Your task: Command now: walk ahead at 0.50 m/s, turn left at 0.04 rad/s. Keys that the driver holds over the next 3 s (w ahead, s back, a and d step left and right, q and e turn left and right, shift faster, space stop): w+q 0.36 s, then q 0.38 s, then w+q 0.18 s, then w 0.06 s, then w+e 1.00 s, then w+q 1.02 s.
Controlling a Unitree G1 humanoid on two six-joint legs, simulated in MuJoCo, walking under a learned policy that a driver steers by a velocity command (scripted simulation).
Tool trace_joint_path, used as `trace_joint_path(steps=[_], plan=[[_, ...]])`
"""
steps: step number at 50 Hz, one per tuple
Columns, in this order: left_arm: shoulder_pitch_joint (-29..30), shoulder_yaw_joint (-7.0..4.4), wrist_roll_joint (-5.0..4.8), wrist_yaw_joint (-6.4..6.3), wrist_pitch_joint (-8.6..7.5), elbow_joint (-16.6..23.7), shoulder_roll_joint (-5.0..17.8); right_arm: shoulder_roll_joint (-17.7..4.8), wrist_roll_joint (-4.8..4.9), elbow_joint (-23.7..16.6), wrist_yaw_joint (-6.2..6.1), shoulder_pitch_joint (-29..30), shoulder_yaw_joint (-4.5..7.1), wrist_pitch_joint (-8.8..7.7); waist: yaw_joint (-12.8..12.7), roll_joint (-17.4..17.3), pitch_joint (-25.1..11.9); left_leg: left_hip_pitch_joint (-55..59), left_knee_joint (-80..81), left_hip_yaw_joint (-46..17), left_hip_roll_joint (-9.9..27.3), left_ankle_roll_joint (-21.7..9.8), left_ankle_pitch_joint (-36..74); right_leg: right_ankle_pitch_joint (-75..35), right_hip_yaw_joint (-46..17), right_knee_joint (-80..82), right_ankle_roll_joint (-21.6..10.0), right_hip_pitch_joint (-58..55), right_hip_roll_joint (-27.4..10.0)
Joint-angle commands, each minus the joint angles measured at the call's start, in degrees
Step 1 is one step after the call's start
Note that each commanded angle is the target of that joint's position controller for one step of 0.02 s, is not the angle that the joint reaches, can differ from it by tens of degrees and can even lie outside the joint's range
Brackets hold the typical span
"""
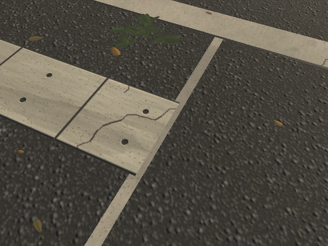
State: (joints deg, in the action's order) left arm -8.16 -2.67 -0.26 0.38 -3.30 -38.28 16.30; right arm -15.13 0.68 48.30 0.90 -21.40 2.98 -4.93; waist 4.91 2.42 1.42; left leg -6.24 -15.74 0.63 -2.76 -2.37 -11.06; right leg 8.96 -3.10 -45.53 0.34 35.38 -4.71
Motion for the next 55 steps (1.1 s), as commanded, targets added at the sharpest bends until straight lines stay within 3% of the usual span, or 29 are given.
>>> trace_joint_path(steps=[1,5,7,8,9,10,11,12,13,15,17,20,24,28,30,31,32,33,34,35,36,37,38,40,44,47,51,54,55], plan=[[5.76,0.00,-0.20,0.58,-1.47,4.98,1.68,-10.47,0.75,-3.30,-0.41,1.96,2.19,-0.36,-0.77,-6.73,0.51,-3.05,6.47,-9.71,12.92,-9.46,12.05,-7.98,1.44,9.44,1.01,-4.39,1.69],[9.20,-0.73,-0.76,1.40,-2.43,6.31,3.67,-11.31,1.22,-1.80,-0.83,-1.08,2.37,0.79,-1.03,-7.51,0.77,0.02,2.83,-13.27,15.15,-7.93,10.35,-7.50,0.47,16.08,0.16,-8.64,3.23],[4.89,-1.68,-0.73,1.25,-2.83,5.13,5.42,-11.85,1.20,-1.65,-1.14,-0.33,2.51,1.33,-4.49,-7.82,-0.99,-0.42,-1.88,-13.52,14.83,-6.22,13.18,-6.03,1.14,19.70,-1.49,-16.93,3.87],[-1.09,-2.82,-0.33,0.73,-2.87,3.38,7.48,-10.64,0.88,-1.76,-1.16,-0.42,2.06,1.33,-7.39,-7.05,-4.66,-2.66,-8.92,-11.69,11.99,-4.68,17.40,-5.21,1.42,20.63,-2.96,-26.67,3.75],[-10.41,-3.97,0.82,0.02,-2.84,2.24,11.04,-7.35,-0.12,-3.32,-1.03,0.82,0.80,1.05,-11.88,-3.08,-12.28,-11.06,-24.02,-9.12,8.48,-2.37,9.83,-5.08,-6.41,18.79,-6.50,-41.38,-4.96],[-15.21,-5.05,1.38,-0.15,-1.90,1.13,15.79,-1.50,-0.01,-4.87,-1.18,-5.60,-0.98,0.22,-10.24,12.20,-20.50,-30.11,-43.55,-2.74,1.32,1.32,-16.75,1.13,-27.66,21.68,-14.22,-58.59,-19.22],[-16.26,-4.12,0.90,0.06,-1.61,0.44,11.38,-6.09,1.47,-4.30,-1.26,-4.98,0.08,-0.16,-11.33,11.39,-19.98,-36.84,-52.85,-7.35,2.93,1.64,-22.43,11.34,-36.07,26.23,-15.97,-56.15,-19.65],[-13.18,-3.11,0.32,0.07,-1.69,0.38,8.32,-9.51,2.10,-5.10,-1.25,-0.74,1.23,-0.06,-11.08,7.45,-11.89,-39.83,-55.69,-7.80,5.28,1.43,-17.79,12.19,-28.43,27.60,-13.92,-49.84,-17.52],[-9.61,-2.43,0.34,0.16,-1.79,0.43,6.34,-9.23,1.71,-5.45,-1.34,1.74,1.37,0.25,-9.63,5.19,-7.90,-38.64,-55.02,-6.71,7.20,1.61,-13.27,8.72,-21.76,29.10,-12.47,-43.48,-14.91],[-4.67,-1.64,0.81,0.44,-2.22,-0.13,3.50,-7.62,0.94,-5.78,-1.20,3.07,1.65,1.38,-6.48,4.93,-2.62,-34.66,-51.40,-6.78,9.69,2.12,-7.91,1.31,-12.77,33.18,-11.19,-33.49,-11.32],[-3.01,-2.06,0.84,0.38,-2.96,-1.01,3.78,-5.17,1.05,-6.24,-0.91,3.11,1.31,2.57,-4.86,4.19,-1.04,-32.16,-49.70,-6.31,10.39,2.72,-5.38,-4.30,-7.49,36.12,-11.41,-28.94,-10.86],[-1.96,-2.84,1.03,-0.20,-3.37,-2.38,5.82,-4.29,0.31,-8.29,-0.75,6.09,1.21,3.39,-3.88,1.65,1.16,-32.95,-42.88,-5.80,10.06,4.07,-0.25,-19.33,0.16,36.61,-11.84,-27.23,-10.84],[-2.01,-3.50,0.59,-1.54,-2.13,-3.41,8.35,-2.95,-0.19,-10.72,1.00,11.65,0.52,3.05,-5.60,1.41,0.25,-25.42,-27.17,-1.00,7.88,3.59,12.39,-28.62,9.98,33.94,-9.63,-26.18,-8.12],[-2.86,-4.35,-1.34,-2.03,-0.80,-4.44,10.67,-5.83,-0.37,-13.60,2.48,14.23,1.72,3.87,-5.31,2.11,-1.43,-22.92,-20.98,0.17,6.35,0.89,8.65,-30.60,11.00,27.72,-7.68,-32.25,-10.68],[-1.81,-4.83,-2.38,-2.27,-0.05,-4.18,11.59,-8.25,-0.76,-13.29,2.57,9.86,3.08,4.24,-2.41,2.10,-3.96,-16.39,-17.59,2.54,3.26,-1.48,5.42,-36.88,12.08,18.00,-5.97,-33.06,-10.00],[-2.32,-4.47,-2.32,-2.28,0.29,-4.13,10.35,-10.71,-0.83,-11.71,2.05,3.88,4.49,4.21,0.36,-0.29,-7.11,-7.94,-13.54,3.32,0.65,-3.28,9.53,-34.81,13.51,7.86,-3.99,-31.11,-7.12],[-6.12,-3.62,-0.22,-1.97,0.23,-3.84,8.35,-15.80,-0.70,-11.63,0.58,0.11,6.00,4.44,1.09,-9.68,-10.76,4.63,-12.23,-6.57,7.19,-6.68,33.78,-15.73,14.58,-8.17,0.17,-20.47,-2.88],[-13.04,-1.58,2.67,-1.23,0.07,-2.28,2.77,-20.69,-1.71,-14.10,-0.23,3.90,5.93,4.42,-5.97,-21.28,-17.30,19.67,-14.32,-31.37,22.39,-19.45,50.67,32.75,9.77,-29.40,4.41,-0.60,7.15],[-10.76,-2.03,1.12,-0.61,-0.02,-3.11,7.40,-16.98,-1.52,-16.14,0.45,3.64,5.07,4.19,-1.30,-12.67,-26.57,19.45,-8.90,-37.34,23.98,-22.04,37.71,31.82,-2.05,-34.55,3.57,0.45,6.78],[-5.58,-2.54,-0.77,-0.62,0.41,-1.86,9.13,-14.24,-1.11,-16.41,0.77,6.69,4.32,3.82,-1.29,-8.42,-19.94,14.19,-6.84,-31.25,21.17,-19.19,28.33,26.12,-2.33,-33.67,2.48,3.53,4.92],[-3.72,-2.41,-0.33,-1.28,0.88,-1.67,8.37,-12.20,-0.02,-15.98,0.54,9.08,3.85,3.89,-2.77,-4.85,-13.90,7.51,-5.59,-26.92,18.05,-15.67,20.21,21.62,-1.82,-29.42,2.25,4.37,2.99],[-2.79,-2.52,0.47,-2.07,1.53,-1.93,8.43,-10.75,0.33,-16.17,0.08,11.34,3.36,4.31,-3.97,-4.36,-10.22,0.82,-4.27,-24.29,16.08,-13.59,15.77,18.68,-1.98,-25.15,2.36,2.79,1.62],[-3.60,-2.75,0.67,-2.18,2.03,-1.82,8.85,-10.41,-0.11,-16.43,-0.31,12.18,3.20,4.55,-5.64,-5.83,-9.55,-4.72,-2.28,-23.08,14.20,-12.68,8.95,16.10,-2.18,-21.73,2.07,-1.22,1.08],[-4.13,-2.56,0.81,-1.96,2.15,-1.83,7.68,-10.71,-0.94,-17.14,-0.84,13.23,3.38,4.49,-6.37,-8.08,-9.41,-9.35,0.88,-22.72,11.83,-12.46,-3.36,12.44,-1.00,-15.99,2.06,-4.66,2.10],[-0.47,-1.86,0.81,-1.59,1.17,-0.92,6.04,-11.74,-0.30,-17.12,-2.13,12.17,3.82,4.09,-4.84,-9.39,-8.23,-10.90,2.54,-24.37,10.62,-12.10,-14.07,8.55,-1.40,-3.52,2.86,-6.04,3.30],[1.29,-1.74,0.37,-1.01,0.16,-0.52,5.95,-11.99,-0.08,-16.63,-2.25,10.62,3.87,4.17,-3.68,-10.02,-7.58,-10.54,1.84,-25.49,10.63,-11.26,-16.40,6.56,-1.17,2.90,2.85,-7.74,4.06],[0.63,-1.25,-0.12,-0.04,-1.24,-0.76,5.23,-10.43,-0.35,-15.13,-1.45,8.05,2.91,4.26,-2.79,-10.96,-6.50,-11.42,0.48,-25.61,11.69,-10.27,-19.59,5.37,1.39,9.17,1.06,-13.64,4.00],[-3.84,-1.10,-0.05,0.28,-1.91,-2.34,4.55,-8.55,-0.64,-14.53,-0.78,8.69,1.76,4.25,-5.62,-9.62,-4.75,-16.25,-3.40,-22.61,9.59,-7.60,-23.66,5.71,3.18,16.87,-2.19,-22.95,4.39],[-7.06,-1.28,0.16,0.13,-2.07,-3.12,5.78,-6.35,-0.88,-14.71,-0.77,9.46,1.02,4.03,-6.73,-6.95,-4.00,-18.85,-9.14,-19.42,7.52,-5.66,-22.85,9.49,-1.89,20.53,-3.94,-25.80,0.91]])
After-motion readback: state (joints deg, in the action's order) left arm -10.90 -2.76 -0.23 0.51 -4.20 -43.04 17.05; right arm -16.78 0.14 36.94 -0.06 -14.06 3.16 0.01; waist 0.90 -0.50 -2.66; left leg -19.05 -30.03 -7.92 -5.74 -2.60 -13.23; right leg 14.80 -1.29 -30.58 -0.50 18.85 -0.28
